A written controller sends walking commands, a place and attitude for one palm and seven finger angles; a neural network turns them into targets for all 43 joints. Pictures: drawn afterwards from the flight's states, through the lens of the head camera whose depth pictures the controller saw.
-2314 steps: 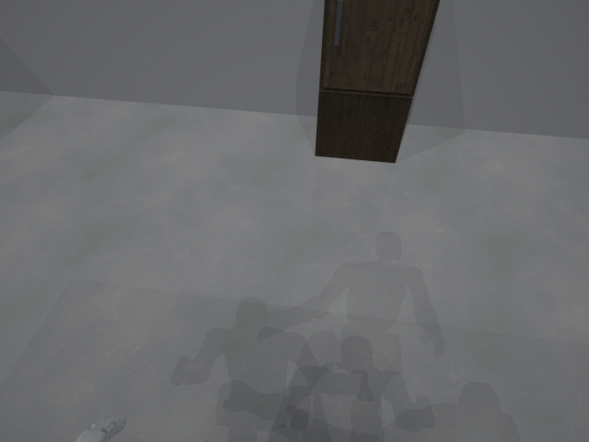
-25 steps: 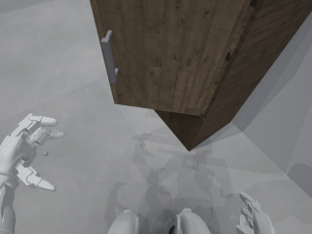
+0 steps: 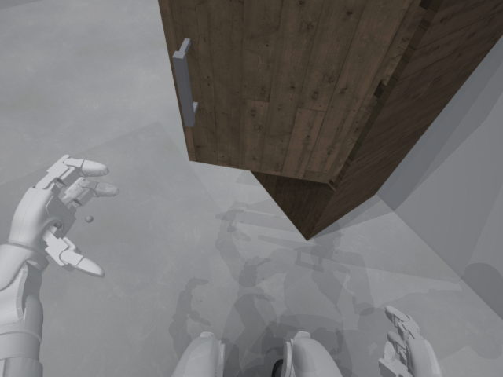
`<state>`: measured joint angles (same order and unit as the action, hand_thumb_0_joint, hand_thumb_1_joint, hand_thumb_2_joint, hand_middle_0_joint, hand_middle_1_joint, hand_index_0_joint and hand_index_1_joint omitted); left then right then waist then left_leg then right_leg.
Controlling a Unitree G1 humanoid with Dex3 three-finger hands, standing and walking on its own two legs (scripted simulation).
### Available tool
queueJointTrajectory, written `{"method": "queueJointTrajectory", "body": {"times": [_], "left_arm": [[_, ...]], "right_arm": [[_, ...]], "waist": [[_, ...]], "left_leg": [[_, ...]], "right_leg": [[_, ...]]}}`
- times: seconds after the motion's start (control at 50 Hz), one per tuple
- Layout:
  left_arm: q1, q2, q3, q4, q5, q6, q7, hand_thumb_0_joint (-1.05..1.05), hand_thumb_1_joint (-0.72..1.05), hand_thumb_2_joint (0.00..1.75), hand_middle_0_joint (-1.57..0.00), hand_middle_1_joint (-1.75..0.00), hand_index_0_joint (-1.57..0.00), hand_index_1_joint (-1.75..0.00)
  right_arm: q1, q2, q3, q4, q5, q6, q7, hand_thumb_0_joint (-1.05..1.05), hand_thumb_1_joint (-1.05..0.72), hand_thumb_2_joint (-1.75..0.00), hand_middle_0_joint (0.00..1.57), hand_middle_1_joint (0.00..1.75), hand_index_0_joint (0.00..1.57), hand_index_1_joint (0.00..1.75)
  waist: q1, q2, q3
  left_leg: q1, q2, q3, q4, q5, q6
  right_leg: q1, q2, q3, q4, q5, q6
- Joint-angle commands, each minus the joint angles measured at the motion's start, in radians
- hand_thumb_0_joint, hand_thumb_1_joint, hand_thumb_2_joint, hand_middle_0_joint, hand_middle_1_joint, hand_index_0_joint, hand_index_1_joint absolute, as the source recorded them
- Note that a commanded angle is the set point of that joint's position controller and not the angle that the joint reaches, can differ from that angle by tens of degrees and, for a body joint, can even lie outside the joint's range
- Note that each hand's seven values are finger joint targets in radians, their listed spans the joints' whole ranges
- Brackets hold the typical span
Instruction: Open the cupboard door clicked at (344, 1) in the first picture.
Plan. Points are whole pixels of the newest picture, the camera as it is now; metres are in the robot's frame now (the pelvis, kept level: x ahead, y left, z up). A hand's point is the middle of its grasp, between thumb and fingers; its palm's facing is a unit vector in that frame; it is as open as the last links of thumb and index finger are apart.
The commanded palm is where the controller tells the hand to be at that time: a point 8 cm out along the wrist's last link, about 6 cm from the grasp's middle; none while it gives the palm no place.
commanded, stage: move the hooked fingers beside the handle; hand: left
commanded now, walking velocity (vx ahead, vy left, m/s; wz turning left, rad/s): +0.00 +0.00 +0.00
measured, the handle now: (188, 86) +0.63 +0.17 +0.04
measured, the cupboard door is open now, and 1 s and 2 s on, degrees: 46 46 46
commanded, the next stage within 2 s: none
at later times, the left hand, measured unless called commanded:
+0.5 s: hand (124, 161) +0.43 +0.24 +0.05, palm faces -0.13 -0.99 -0.02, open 14.0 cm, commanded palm +0.42 +0.29 +0.05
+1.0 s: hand (142, 120) +0.52 +0.23 +0.05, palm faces -0.13 -0.99 -0.02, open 14.0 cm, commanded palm +0.52 +0.28 +0.05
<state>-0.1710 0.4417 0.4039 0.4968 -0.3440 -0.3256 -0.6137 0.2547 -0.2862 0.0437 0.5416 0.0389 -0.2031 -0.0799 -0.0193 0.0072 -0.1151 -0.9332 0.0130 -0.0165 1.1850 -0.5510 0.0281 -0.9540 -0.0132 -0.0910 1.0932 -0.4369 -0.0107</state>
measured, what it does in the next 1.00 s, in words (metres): stands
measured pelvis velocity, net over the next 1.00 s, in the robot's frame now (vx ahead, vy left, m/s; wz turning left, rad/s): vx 0.00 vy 0.00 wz -0.04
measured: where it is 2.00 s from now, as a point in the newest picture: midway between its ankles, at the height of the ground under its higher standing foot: outside the picture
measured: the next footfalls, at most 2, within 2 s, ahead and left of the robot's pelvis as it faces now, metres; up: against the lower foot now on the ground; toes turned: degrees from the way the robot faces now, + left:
none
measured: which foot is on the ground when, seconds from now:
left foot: down 0.00-1.00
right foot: down 0.00-1.00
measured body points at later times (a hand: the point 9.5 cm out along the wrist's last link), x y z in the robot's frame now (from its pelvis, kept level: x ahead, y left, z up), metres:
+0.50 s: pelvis +0.00 +0.00 +0.00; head +0.13 +0.02 +0.43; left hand +0.43 +0.29 +0.05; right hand +0.09 -0.27 -0.10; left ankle +0.01 +0.10 -0.65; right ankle +0.05 -0.12 -0.65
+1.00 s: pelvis +0.00 +0.00 -0.02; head +0.17 +0.03 +0.40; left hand +0.52 +0.28 +0.05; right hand +0.02 -0.28 -0.12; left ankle +0.01 +0.10 -0.65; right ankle +0.05 -0.12 -0.65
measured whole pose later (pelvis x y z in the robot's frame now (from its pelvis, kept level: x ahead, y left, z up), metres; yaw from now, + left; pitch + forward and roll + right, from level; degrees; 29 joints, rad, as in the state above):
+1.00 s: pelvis +0.00 +0.00 -0.02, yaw -2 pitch +26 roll -4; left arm -0.94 0.71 0.48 1.18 -0.12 -0.36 -0.53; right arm 0.34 -0.30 0.07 0.60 0.01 0.00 -0.04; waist -0.19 0.01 -0.10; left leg -1.16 0.04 -0.01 1.26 -0.56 0.03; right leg -1.18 0.01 -0.09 1.14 -0.42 -0.01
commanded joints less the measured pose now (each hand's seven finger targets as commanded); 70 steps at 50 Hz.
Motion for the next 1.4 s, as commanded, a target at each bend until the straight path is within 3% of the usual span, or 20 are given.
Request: {"method": "queueJointTrajectory", "body": {"times": [0.0, 0.1, 0.26, 0.38, 0.54, 0.6, 0.62, 0.7, 0.72, 0.74, 0.82, 0.84, 0.98, 1.06, 1.08, 1.1, 1.14, 1.24, 1.32, 1.38], "left_arm": [[-0.276, 0.283, 0.081, -0.165, -0.011, -0.031, 0.017, 0.00, -0.50, 0.30, -0.30, -1.20, -0.30, -1.20], [-0.341, 0.302, 0.106, -0.105, -0.004, -0.025, 0.041, 0.00, -0.50, 0.30, -0.30, -1.20, -0.30, -1.20], [-0.546, 0.283, 0.052, 0.049, 0.042, -0.051, 0.054, 0.00, -0.50, 0.30, -0.30, -1.20, -0.30, -1.20], [-0.691, 0.353, 0.079, 0.121, 0.079, -0.080, 0.065, 0.00, -0.50, 0.30, -0.30, -1.20, -0.30, -1.20], [-0.788, 0.439, 0.133, 0.271, 0.108, -0.087, 0.075, 0.00, -0.50, 0.30, -0.30, -1.20, -0.30, -1.20], [-0.853, 0.429, 0.104, 0.308, 0.117, -0.088, 0.067, 0.00, -0.50, 0.30, -0.30, -1.20, -0.30, -1.20], [-0.861, 0.453, 0.123, 0.319, 0.123, -0.090, 0.066, 0.00, -0.50, 0.30, -0.30, -1.20, -0.30, -1.20], [-0.964, 0.443, 0.092, 0.372, 0.133, -0.101, 0.063, 0.00, -0.50, 0.30, -0.30, -1.20, -0.30, -1.20], [-0.982, 0.480, 0.112, 0.398, 0.146, -0.103, 0.066, 0.00, -0.50, 0.30, -0.30, -1.20, -0.30, -1.20], [-1.004, 0.476, 0.101, 0.422, 0.151, -0.102, 0.066, 0.00, -0.50, 0.30, -0.30, -1.20, -0.30, -1.20], [-1.125, 0.540, 0.113, 0.414, 0.176, -0.116, 0.077, 0.00, -0.50, 0.30, -0.30, -1.20, -0.30, -1.20], [-1.124, 0.524, 0.099, 0.441, 0.180, -0.110, 0.078, 0.00, -0.50, 0.30, -0.30, -1.20, -0.30, -1.20], [-1.207, 0.592, 0.109, 0.509, 0.222, -0.066, 0.101, 0.00, -0.50, 0.30, -0.30, -1.20, -0.30, -1.20], [-1.269, 0.621, 0.119, 0.488, 0.238, -0.067, 0.116, 0.00, -0.50, 0.30, -0.30, -1.20, -0.30, -1.20], [-1.272, 0.645, 0.135, 0.496, 0.246, -0.065, 0.122, 0.00, -0.50, 0.30, -0.30, -1.20, -0.30, -1.20], [-1.291, 0.616, 0.113, 0.508, 0.241, -0.066, 0.123, 0.00, -0.50, 0.30, -0.30, -1.20, -0.30, -1.20], [-1.322, 0.627, 0.107, 0.552, 0.257, -0.052, 0.130, 0.00, -0.50, 0.30, -0.30, -1.20, -0.30, -1.20], [-1.429, 0.672, 0.102, 0.580, 0.294, -0.034, 0.152, 0.00, -0.50, 0.30, -0.30, -1.20, -0.30, -1.20], [-1.456, 0.691, 0.104, 0.592, 0.311, -0.029, 0.158, 0.00, -0.50, 0.30, -0.30, -1.20, -0.30, -1.20], [-1.414, 0.722, 0.116, 0.647, 0.327, -0.004, 0.159, 0.00, -0.50, 0.30, -0.30, -1.20, -0.30, -1.20]], "right_arm": [[0.055, -0.170, -0.073, -0.117, 0.002, -0.033, -0.014, 0.00, -0.90, -0.90, 0.20, 0.30, 0.20, 0.30], [0.061, -0.164, -0.069, -0.120, 0.001, -0.005, -0.005, 0.00, -0.90, -0.90, 0.20, 0.30, 0.20, 0.30], [0.112, -0.177, -0.074, -0.074, -0.001, 0.031, 0.002, 0.00, -0.90, -0.90, 0.20, 0.30, 0.20, 0.30], [0.143, -0.182, -0.074, -0.045, -0.007, 0.060, 0.005, 0.00, -0.90, -0.90, 0.20, 0.30, 0.20, 0.30], [0.189, -0.186, -0.071, -0.025, -0.013, 0.109, 0.017, 0.00, -0.90, -0.90, 0.20, 0.30, 0.20, 0.30], [0.201, -0.186, -0.066, -0.028, -0.014, 0.124, 0.019, 0.00, -0.90, -0.90, 0.20, 0.30, 0.20, 0.30], [0.209, -0.189, -0.069, -0.023, -0.015, 0.131, 0.021, 0.00, -0.90, -0.90, 0.20, 0.30, 0.20, 0.30], [0.219, -0.189, -0.062, -0.015, -0.017, 0.148, 0.019, 0.00, -0.90, -0.90, 0.20, 0.30, 0.20, 0.30], [0.228, -0.197, -0.065, -0.002, -0.019, 0.155, 0.019, 0.00, -0.90, -0.90, 0.20, 0.30, 0.20, 0.30], [0.229, -0.197, -0.061, -0.003, -0.019, 0.158, 0.018, 0.00, -0.90, -0.90, 0.20, 0.30, 0.20, 0.30], [0.247, -0.205, -0.056, 0.013, -0.027, 0.169, 0.015, 0.00, -0.90, -0.90, 0.20, 0.30, 0.20, 0.30], [0.248, -0.204, -0.054, 0.014, -0.028, 0.171, 0.017, 0.00, -0.90, -0.90, 0.20, 0.30, 0.20, 0.30], [0.278, -0.213, -0.037, 0.010, -0.035, 0.200, 0.021, 0.00, -0.90, -0.90, 0.20, 0.30, 0.20, 0.30], [0.298, -0.215, -0.035, 0.011, -0.044, 0.212, 0.027, 0.00, -0.90, -0.90, 0.20, 0.30, 0.20, 0.30], [0.306, -0.218, -0.033, 0.013, -0.045, 0.218, 0.028, 0.00, -0.90, -0.90, 0.20, 0.30, 0.20, 0.30], [0.309, -0.215, -0.032, 0.011, -0.045, 0.220, 0.029, 0.00, -0.90, -0.90, 0.20, 0.30, 0.20, 0.30], [0.316, -0.217, -0.026, 0.019, -0.046, 0.227, 0.029, 0.00, -0.90, -0.90, 0.20, 0.30, 0.20, 0.30], [0.343, -0.224, -0.014, 0.028, -0.055, 0.238, 0.028, 0.00, -0.90, -0.90, 0.20, 0.30, 0.20, 0.30], [0.363, -0.224, -0.010, 0.028, -0.063, 0.248, 0.033, 0.00, -0.90, -0.90, 0.20, 0.30, 0.20, 0.30], [0.374, -0.226, 0.000, 0.017, -0.064, 0.261, 0.032, 0.00, -0.90, -0.90, 0.20, 0.30, 0.20, 0.30]], "waist": [[-0.009, 0.112, -0.363], [-0.008, 0.114, -0.369], [-0.054, 0.075, -0.367], [-0.055, 0.128, -0.439], [-0.062, 0.121, -0.476], [-0.080, 0.111, -0.464], [-0.077, 0.114, -0.490], [-0.113, 0.121, -0.447], [-0.115, 0.112, -0.458], [-0.124, 0.115, -0.445], [-0.140, 0.176, -0.522], [-0.148, 0.185, -0.516], [-0.175, 0.196, -0.524], [-0.183, 0.260, -0.582], [-0.185, 0.242, -0.582], [-0.202, 0.236, -0.573], [-0.217, 0.224, -0.536], [-0.249, 0.268, -0.542], [-0.257, 0.307, -0.587], [-0.260, 0.260, -0.536]], "left_leg": [[0.211, -0.005, -0.044, -0.211, 0.349, -0.025], [0.186, -0.005, -0.033, -0.210, 0.360, -0.026], [0.177, 0.003, -0.037, -0.200, 0.329, -0.020], [0.210, 0.004, -0.041, -0.180, 0.383, -0.023], [0.172, 0.007, -0.030, -0.148, 0.448, -0.015], [0.143, 0.005, -0.027, -0.141, 0.437, -0.007], [0.151, 0.008, -0.026, -0.138, 0.443, -0.008], [0.119, 0.007, -0.027, -0.123, 0.408, -0.001], [0.125, 0.011, -0.031, -0.122, 0.397, -0.002], [0.107, 0.009, -0.032, -0.119, 0.376, -0.001], [0.146, 0.012, -0.048, -0.095, 0.404, -0.005], [0.148, 0.011, -0.050, -0.092, 0.406, -0.004], [0.113, 0.016, -0.059, -0.070, 0.428, 0.001], [0.162, 0.023, -0.070, -0.059, 0.478, -0.007], [0.164, 0.025, -0.076, -0.058, 0.490, -0.009], [0.164, 0.024, -0.077, -0.052, 0.491, -0.006], [0.129, 0.029, -0.078, -0.052, 0.459, -0.004], [0.130, 0.032, -0.092, -0.042, 0.452, -0.006], [0.154, 0.035, -0.096, -0.029, 0.498, -0.010], [0.089, 0.035, -0.088, -0.031, 0.465, 0.001]], "right_leg": [[0.200, 0.032, 0.039, -0.112, 0.148, -0.028], [0.214, 0.030, 0.043, -0.112, 0.168, -0.026], [0.157, 0.030, 0.048, -0.115, 0.152, -0.020], [0.149, 0.030, 0.052, -0.097, 0.182, -0.024], [0.183, 0.036, 0.061, -0.082, 0.266, -0.020], [0.184, 0.040, 0.062, -0.078, 0.274, -0.022], [0.190, 0.039, 0.066, -0.079, 0.282, -0.019], [0.147, 0.043, 0.067, -0.078, 0.260, -0.019], [0.135, 0.043, 0.067, -0.081, 0.248, -0.017], [0.128, 0.044, 0.069, -0.080, 0.233, -0.016], [0.083, 0.044, 0.065, -0.060, 0.227, -0.017], [0.071, 0.045, 0.064, -0.061, 0.224, -0.017], [0.053, 0.048, 0.057, -0.049, 0.241, -0.013], [0.022, 0.052, 0.051, -0.042, 0.253, -0.015], [0.021, 0.053, 0.046, -0.039, 0.256, -0.016], [0.002, 0.057, 0.045, -0.040, 0.255, -0.016], [-0.007, 0.057, 0.044, -0.045, 0.240, -0.011], [-0.055, 0.060, 0.036, -0.040, 0.216, -0.013], [-0.064, 0.064, 0.031, -0.033, 0.241, -0.015], [-0.041, 0.065, 0.029, -0.037, 0.239, -0.012]]}}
